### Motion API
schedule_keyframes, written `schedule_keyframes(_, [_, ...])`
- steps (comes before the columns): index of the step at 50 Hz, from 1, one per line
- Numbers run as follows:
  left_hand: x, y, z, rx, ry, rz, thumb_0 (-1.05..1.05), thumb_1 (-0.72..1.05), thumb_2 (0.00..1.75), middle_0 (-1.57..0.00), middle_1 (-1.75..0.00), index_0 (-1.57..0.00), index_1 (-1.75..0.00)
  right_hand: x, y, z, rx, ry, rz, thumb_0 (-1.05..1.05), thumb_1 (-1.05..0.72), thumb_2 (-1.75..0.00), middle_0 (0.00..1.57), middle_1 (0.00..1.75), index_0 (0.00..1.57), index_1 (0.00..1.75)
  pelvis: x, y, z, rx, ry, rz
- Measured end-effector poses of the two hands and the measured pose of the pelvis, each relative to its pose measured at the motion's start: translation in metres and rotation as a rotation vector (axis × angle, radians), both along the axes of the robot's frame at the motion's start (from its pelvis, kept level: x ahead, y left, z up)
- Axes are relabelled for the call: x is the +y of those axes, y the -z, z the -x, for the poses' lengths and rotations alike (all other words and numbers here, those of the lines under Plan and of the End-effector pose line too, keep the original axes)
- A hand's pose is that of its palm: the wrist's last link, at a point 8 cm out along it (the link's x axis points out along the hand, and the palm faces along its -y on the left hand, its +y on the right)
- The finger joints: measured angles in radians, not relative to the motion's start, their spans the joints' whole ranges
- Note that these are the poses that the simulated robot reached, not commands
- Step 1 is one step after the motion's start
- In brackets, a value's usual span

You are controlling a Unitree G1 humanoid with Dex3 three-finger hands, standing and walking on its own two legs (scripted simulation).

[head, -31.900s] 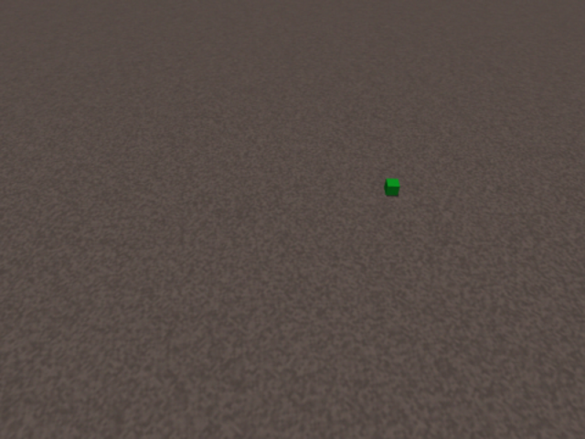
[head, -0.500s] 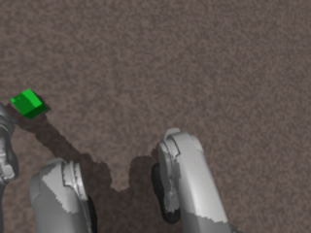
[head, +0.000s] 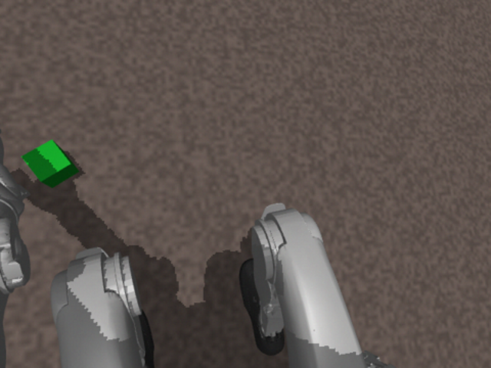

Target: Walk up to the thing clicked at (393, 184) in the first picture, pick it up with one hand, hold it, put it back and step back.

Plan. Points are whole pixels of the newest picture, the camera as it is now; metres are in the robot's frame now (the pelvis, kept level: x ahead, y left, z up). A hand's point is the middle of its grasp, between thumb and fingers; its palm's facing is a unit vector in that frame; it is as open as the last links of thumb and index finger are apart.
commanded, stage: rise first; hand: left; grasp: from above
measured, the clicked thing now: (52, 164) +0.51 +0.26 -0.30
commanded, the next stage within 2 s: approach in 0.42 s
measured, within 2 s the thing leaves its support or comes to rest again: neither
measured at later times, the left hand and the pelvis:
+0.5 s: hand out of the picture +0.47 +0.29 -0.17, palm faces -0.34 -0.24 -0.91, open 11.8 cm; pelvis +0.00 +0.00 +0.00, yaw +0 degrees
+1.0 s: hand (37, 123) +0.53 +0.23 -0.15, palm faces -0.29 -0.21 -0.93, open 12.7 cm; pelvis +0.00 +0.00 +0.00, yaw -1 degrees
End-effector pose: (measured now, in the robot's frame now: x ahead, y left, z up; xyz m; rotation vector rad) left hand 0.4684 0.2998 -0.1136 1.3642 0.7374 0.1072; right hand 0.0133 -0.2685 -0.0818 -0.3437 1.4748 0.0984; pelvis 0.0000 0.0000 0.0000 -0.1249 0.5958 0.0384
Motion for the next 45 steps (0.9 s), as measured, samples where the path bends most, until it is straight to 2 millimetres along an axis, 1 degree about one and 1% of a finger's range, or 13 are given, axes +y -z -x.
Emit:
schedule_keyframes(10, [0.001, 0.002, -0.005, -0.013, -0.003, -0.004, 0.00, -0.18, 0.69, -0.45, -0.66, -0.43, -0.68, 0.004, 0.000, 0.006, 0.018, 0.008, -0.010, 0.00, -0.90, -0.90, 0.20, 0.30, 0.20, 0.30, 0.001, 0.001, -0.001, 0.003, 0.000, 0.003])
schedule_keyframes(17, [-0.001, 0.001, -0.002, -0.005, 0.003, 0.000, 0.00, -0.17, 0.69, -0.46, -0.64, -0.44, -0.66, 0.005, 0.001, 0.007, 0.022, 0.019, -0.021, 0.00, -0.90, -0.90, 0.20, 0.30, 0.20, 0.30, 0.001, 0.000, -0.002, 0.007, -0.002, 0.001])
schedule_keyframes(25, [-0.002, 0.003, 0.001, 0.000, 0.007, 0.005, 0.00, -0.16, 0.68, -0.47, -0.63, -0.45, -0.65, 0.003, 0.001, 0.009, 0.025, 0.011, -0.022, 0.00, -0.89, -0.90, 0.20, 0.30, 0.20, 0.30, 0.000, 0.001, -0.001, -0.001, -0.003, -0.002])
schedule_keyframes(30, [-0.006, 0.001, 0.001, -0.008, 0.019, -0.001, 0.00, -0.19, 0.71, -0.46, -0.63, -0.43, -0.66, 0.001, 0.000, 0.010, 0.027, 0.014, -0.019, 0.00, -0.89, -0.90, 0.20, 0.30, 0.20, 0.30, -0.001, 0.001, -0.001, 0.002, -0.002, -0.005])
schedule_keyframes(34, [-0.016, 0.001, -0.001, 0.000, 0.034, 0.002, 0.00, -0.22, 0.73, -0.43, -0.66, -0.40, -0.68, 0.000, 0.000, 0.011, 0.026, 0.012, -0.019, 0.00, -0.90, -0.90, 0.20, 0.30, 0.20, 0.30, -0.002, 0.000, 0.000, 0.001, -0.002, -0.008])
schedule_keyframes(38, [-0.033, -0.002, -0.013, -0.018, 0.058, 0.014, 0.00, -0.24, 0.75, -0.41, -0.68, -0.38, -0.71, -0.001, -0.003, 0.013, 0.023, 0.010, -0.012, 0.00, -0.90, -0.89, 0.20, 0.30, 0.20, 0.30, -0.002, 0.000, 0.001, -0.001, 0.000, -0.007])
schedule_keyframes(42, [-0.051, -0.009, -0.034, -0.053, 0.075, 0.023, 0.00, -0.26, 0.76, -0.39, -0.71, -0.37, -0.73, -0.001, -0.008, 0.020, 0.023, 0.022, 0.000, 0.00, -0.90, -0.89, 0.20, 0.30, 0.20, 0.30, -0.002, 0.000, 0.001, 0.002, 0.004, -0.002])
schedule_keyframes(45, [-0.062, -0.017, -0.050, -0.081, 0.075, 0.020, 0.00, -0.28, 0.76, -0.38, -0.73, -0.36, -0.75, 0.000, -0.012, 0.029, 0.027, 0.046, 0.007, 0.00, -0.90, -0.89, 0.20, 0.30, 0.20, 0.30, -0.001, 0.001, 0.000, 0.010, 0.008, 0.003])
